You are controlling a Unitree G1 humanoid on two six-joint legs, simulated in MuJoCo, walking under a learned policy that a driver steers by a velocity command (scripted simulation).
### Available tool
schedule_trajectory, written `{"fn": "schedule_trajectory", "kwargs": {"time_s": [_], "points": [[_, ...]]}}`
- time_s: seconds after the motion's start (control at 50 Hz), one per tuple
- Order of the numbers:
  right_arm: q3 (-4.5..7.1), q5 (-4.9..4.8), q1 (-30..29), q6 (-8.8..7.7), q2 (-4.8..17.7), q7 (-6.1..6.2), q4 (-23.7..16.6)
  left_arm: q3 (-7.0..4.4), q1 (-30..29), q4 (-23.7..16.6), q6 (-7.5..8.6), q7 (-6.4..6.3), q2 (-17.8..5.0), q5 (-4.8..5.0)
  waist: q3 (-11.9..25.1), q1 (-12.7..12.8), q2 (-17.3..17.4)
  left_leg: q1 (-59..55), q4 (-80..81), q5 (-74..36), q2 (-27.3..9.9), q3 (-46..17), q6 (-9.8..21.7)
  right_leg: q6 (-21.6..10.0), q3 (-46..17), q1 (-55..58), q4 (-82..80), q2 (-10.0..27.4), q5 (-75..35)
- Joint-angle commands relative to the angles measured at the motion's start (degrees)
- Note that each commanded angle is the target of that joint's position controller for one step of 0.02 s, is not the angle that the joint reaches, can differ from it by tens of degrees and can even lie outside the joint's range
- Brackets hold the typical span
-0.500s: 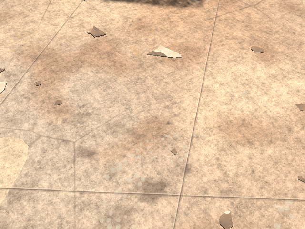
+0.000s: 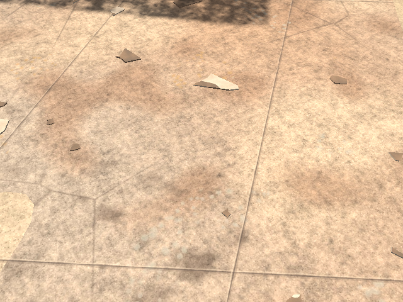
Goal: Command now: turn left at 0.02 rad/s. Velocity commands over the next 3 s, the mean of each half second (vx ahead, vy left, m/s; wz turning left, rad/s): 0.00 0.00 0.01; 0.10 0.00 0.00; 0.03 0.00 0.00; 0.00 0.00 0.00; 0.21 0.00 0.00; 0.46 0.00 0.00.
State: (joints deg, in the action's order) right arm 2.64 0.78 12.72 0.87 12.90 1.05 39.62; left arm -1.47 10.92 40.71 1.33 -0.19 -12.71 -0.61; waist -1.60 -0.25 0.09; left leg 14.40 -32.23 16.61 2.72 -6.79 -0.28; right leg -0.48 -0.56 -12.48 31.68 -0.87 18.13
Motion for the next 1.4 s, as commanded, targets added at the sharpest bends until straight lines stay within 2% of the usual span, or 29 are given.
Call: {"fn": "schedule_trajectory", "kwargs": {"time_s": [0.02, 0.36, 0.62, 0.64, 0.66, 0.68, 0.72, 0.74, 0.76, 0.8, 0.84, 0.86, 0.9, 0.92, 0.94, 0.96, 0.98, 1.0, 1.02, 1.06, 1.1, 1.16, 1.2, 1.22, 1.24, 1.26, 1.28, 1.3, 1.4], "points": [[1.64, -0.03, -0.89, -0.73, 5.78, 0.45, -4.12, -1.58, -1.0, -3.72, 0.94, -0.05, -5.67, 0.08, 3.1, 0.1, 0.46, -1.6, 4.3, -12.43, -3.67, -3.56, 1.17, -1.39, -3.81, -0.02, -5.16, 3.6, -10.03], [2.14, -0.1, -0.17, -0.51, 4.12, 1.37, -3.37, -1.88, 0.49, -0.95, 1.49, -0.13, -4.75, 0.24, 2.09, 0.04, 0.14, -2.88, 4.68, -12.34, -3.63, -2.95, -0.08, -1.86, -4.26, -0.99, -7.08, 3.55, -8.26], [2.38, -0.18, 1.85, -0.57, 3.81, 2.1, -0.49, -1.92, 1.35, 2.24, 1.47, -0.16, -4.3, 0.34, 1.22, 0.15, -0.05, -3.02, 5.44, -11.94, -3.76, -2.53, -1.09, -2.69, -4.89, -0.74, -8.86, 3.73, -7.72], [2.2, -0.12, 2.81, -0.5, 3.1, 2.16, 0.28, -1.81, 2.17, 3.01, 1.35, -0.23, -3.91, 0.25, 2.38, 0.15, -0.62, -3.52, 5.4, -8.04, -3.03, -1.62, -1.13, -2.92, -4.92, -0.28, -9.93, 3.48, -2.37], [2.11, -0.25, 3.02, -0.45, 2.78, 2.27, 0.79, -1.91, 2.44, 3.51, 1.12, -0.42, -4.34, 0.41, 1.49, 0.37, -1.72, -2.23, 4.32, -2.0, -1.74, -0.07, -0.97, -3.64, -5.77, -0.71, -11.45, 3.47, 6.42], [2.25, -0.54, 2.8, -0.63, 3.09, 2.38, 0.87, -2.54, 3.11, 3.81, 0.81, -0.74, -6.39, 0.82, -0.03, 1.06, -4.07, 1.28, 0.72, 5.35, 0.22, 2.56, -0.74, -5.52, -8.64, -0.77, -13.53, 4.8, 16.08], [2.29, -1.45, -0.26, -2.13, 3.84, 2.19, -0.79, -3.5, 5.57, 4.41, 0.64, -1.28, -10.11, 1.35, -5.04, 2.63, -8.99, 12.29, -8.09, 9.94, -0.54, 6.15, -0.27, -11.98, -22.4, 0.21, -20.96, 15.02, 29.99], [2.2, -2.01, -3.13, -3.27, 4.23, 1.87, -1.68, -3.79, 6.63, 4.6, 0.91, -1.57, -10.96, 1.32, -7.58, 3.83, -9.09, 15.98, -12.4, 9.87, -3.03, 4.94, 0.27, -14.49, -27.87, -0.56, -23.3, 18.83, 29.11], [2.34, -2.35, -4.43, -4.12, 4.61, 1.46, -2.07, -3.91, 7.65, 4.99, 1.38, -1.73, -11.31, 1.05, -8.23, 4.42, -8.52, 20.26, -16.52, 11.96, -4.77, 3.7, 0.77, -15.84, -30.0, 1.7, -24.11, 20.66, 25.17], [2.13, -2.01, -3.86, -4.96, 4.16, 0.82, -1.34, -3.4, 5.82, 4.73, 1.63, -1.73, -9.75, 1.01, -6.33, 3.69, -5.66, 21.86, -15.0, 12.76, -6.51, 3.45, 1.24, -14.64, -24.35, 6.65, -21.76, 18.63, 8.87], [1.57, -1.55, -2.02, -5.31, 2.74, 0.26, 0.24, -3.18, 2.96, 4.6, 0.86, -1.57, -9.46, 1.37, -2.43, 2.42, -5.13, 11.22, -6.23, 7.02, -4.62, 6.75, 0.73, -12.01, -14.05, 4.7, -18.06, 13.17, -8.73], [1.54, -1.36, 0.28, -5.28, 2.23, 0.0, 1.51, -3.16, 2.41, 5.04, 0.23, -1.49, -9.67, 1.62, 0.13, 1.01, -5.26, 3.96, -1.74, -0.52, -2.82, 8.66, 0.22, -10.92, -10.3, 2.6, -15.46, 11.21, -15.87], [2.04, -0.96, 5.61, -4.53, 2.91, -0.2, 4.01, -2.45, 3.66, 6.36, -0.48, -1.4, -7.66, 1.71, 3.46, -1.68, -4.28, -8.95, 6.92, -12.34, -0.78, 9.45, 0.17, -7.37, -6.66, -1.62, -10.53, 8.39, -17.27], [2.56, -0.7, 7.5, -4.18, 5.39, 0.27, 3.8, -1.6, 4.95, 7.02, -0.11, -1.18, -5.27, 0.93, 4.77, -2.28, -1.22, -14.73, 8.69, -18.74, -5.11, 4.04, 1.12, -3.66, -4.59, -4.62, -5.91, 5.89, -12.91], [3.15, -0.39, 8.26, -3.67, 10.1, 1.01, 2.68, -0.56, 6.39, 6.43, 0.31, -1.24, -2.09, -1.14, 6.13, -0.5, 9.91, -17.33, 9.65, -32.78, -14.9, -7.58, 4.72, 0.94, -0.28, -9.18, 4.54, 0.24, 3.77], [2.16, 0.43, 8.59, -3.44, 8.13, 0.69, 3.46, -0.79, 7.05, 6.07, -0.06, -1.74, -2.78, 0.0, 7.91, -0.5, 14.83, -13.0, 12.65, -28.3, -21.64, -16.42, 12.87, 2.81, -2.38, -9.05, 9.06, 1.25, 15.83], [1.69, 0.21, 5.61, -3.78, 6.72, 0.29, 2.78, -1.54, 4.96, 5.65, -0.51, -2.13, -6.24, 0.88, 4.01, -0.66, 10.74, -10.97, 14.3, -23.24, -20.89, -17.26, 15.0, 3.97, -3.05, -11.72, 14.43, 2.29, 18.46], [1.63, 0.1, 3.96, -4.12, 7.08, 0.07, 3.07, -2.03, 4.14, 6.06, -0.84, -2.25, -7.4, 1.1, 2.76, -0.56, 8.74, -10.69, 14.45, -22.35, -20.03, -15.7, 14.47, 4.44, -3.66, -14.58, 18.67, 2.85, 17.71], [1.66, -0.07, 2.43, -4.35, 7.98, -0.15, 3.03, -2.36, 5.44, 7.43, -1.28, -2.43, -7.53, 0.96, 3.1, 0.21, 6.51, -10.38, 14.28, -23.7, -19.22, -13.63, 13.38, 4.69, -4.22, -14.81, 20.59, 3.76, 15.77], [1.11, -0.14, -1.01, -4.52, 7.14, -0.16, 3.32, -2.33, 6.29, 8.68, -1.85, -2.44, -6.47, 0.94, 2.87, 1.91, 4.83, -6.91, 14.38, -29.99, -17.12, -8.42, 11.91, 5.2, -4.63, -11.1, 18.18, 5.22, 10.7], [0.8, 0.11, -1.99, -4.12, 6.53, 0.0, 4.39, -1.86, 6.5, 9.67, -1.89, -2.32, -4.85, 1.03, 3.76, 2.21, 5.69, -5.07, 13.5, -34.28, -13.93, -3.05, 11.33, 5.6, -2.74, -6.11, 12.83, 4.64, 7.26], [0.63, -0.24, -2.12, -3.29, 6.72, 0.2, 6.08, -1.72, 4.85, 10.13, -1.9, -2.31, -4.99, 1.29, 4.36, 1.6, 5.91, -5.02, 12.05, -34.97, -12.59, -1.1, 11.57, 5.32, -0.83, -1.71, 3.92, 3.49, 0.36], [0.32, -1.18, -2.1, -2.95, 6.16, -0.07, 7.47, -1.55, 5.12, 10.74, -1.88, -2.23, -5.16, 0.71, 3.81, 2.71, 4.48, -3.19, 11.37, -27.17, -11.01, -0.3, 9.4, 3.96, -0.58, 3.63, -7.1, 3.36, -11.97], [0.09, -0.95, -0.23, -3.17, 5.44, -0.34, 8.47, -1.79, 4.89, 10.8, -2.01, -2.3, -6.85, -0.03, 3.89, 2.03, 2.67, -1.73, 11.73, -18.82, -9.58, -0.22, 7.13, 3.13, -2.74, 6.66, -7.71, 4.96, -18.23], [0.01, -0.03, 1.03, -3.37, 5.08, -0.74, 8.81, -2.32, 4.19, 10.51, -2.19, -2.46, -9.68, 0.1, 2.55, 0.14, -1.15, -0.43, 11.65, -9.54, -6.48, 1.57, 5.11, 1.78, -3.89, 6.82, -6.77, 6.58, -22.02], [0.11, 0.12, 2.08, -3.31, 4.93, -0.79, 9.42, -2.88, 2.52, 11.16, -2.22, -2.36, -11.02, 0.93, 0.92, -1.24, -4.82, -0.57, 12.23, -7.09, -3.89, 3.62, 3.72, 0.04, -3.04, 4.35, -4.82, 5.55, -18.3], [0.11, -0.04, 0.4, -3.18, 5.47, -0.53, 9.96, -2.61, 2.08, 11.32, -1.99, -2.13, -8.78, 1.03, 0.06, 0.4, -3.29, -1.57, 11.02, -7.38, -3.29, 4.68, 2.93, -0.09, -3.08, 2.71, -5.49, 4.97, -15.82], [0.13, -0.43, -0.81, -3.0, 5.27, -0.22, 10.06, -2.37, 2.08, 11.92, -1.66, -2.1, -7.61, 0.66, 0.27, 0.67, -2.91, -2.21, 10.02, -9.65, -3.32, 5.1, 2.76, 0.19, -3.34, 2.5, -6.18, 4.98, -16.65], [0.3, -0.65, -0.21, -1.78, 5.48, 0.53, 12.16, -2.16, 2.22, 14.41, -0.52, -2.04, -6.94, 0.79, 2.33, 0.45, -2.47, -5.55, 8.22, -17.15, -3.62, 5.37, 2.73, 0.65, -2.47, 3.22, -5.95, 4.19, -20.58]]}}
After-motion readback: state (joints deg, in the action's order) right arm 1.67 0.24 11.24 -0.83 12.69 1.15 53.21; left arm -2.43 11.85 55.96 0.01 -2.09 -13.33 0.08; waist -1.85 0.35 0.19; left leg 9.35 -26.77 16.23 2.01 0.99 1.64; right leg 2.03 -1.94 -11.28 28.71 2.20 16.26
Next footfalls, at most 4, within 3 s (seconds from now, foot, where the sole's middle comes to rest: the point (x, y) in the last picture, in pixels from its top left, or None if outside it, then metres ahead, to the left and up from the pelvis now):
0.92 left None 0.11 0.12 -0.77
1.22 right None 0.12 -0.12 -0.77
2.84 left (178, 301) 0.52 0.11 -0.77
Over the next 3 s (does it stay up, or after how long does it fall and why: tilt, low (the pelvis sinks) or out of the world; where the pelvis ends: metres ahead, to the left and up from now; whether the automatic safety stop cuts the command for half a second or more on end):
stays up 0.42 0.02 0.01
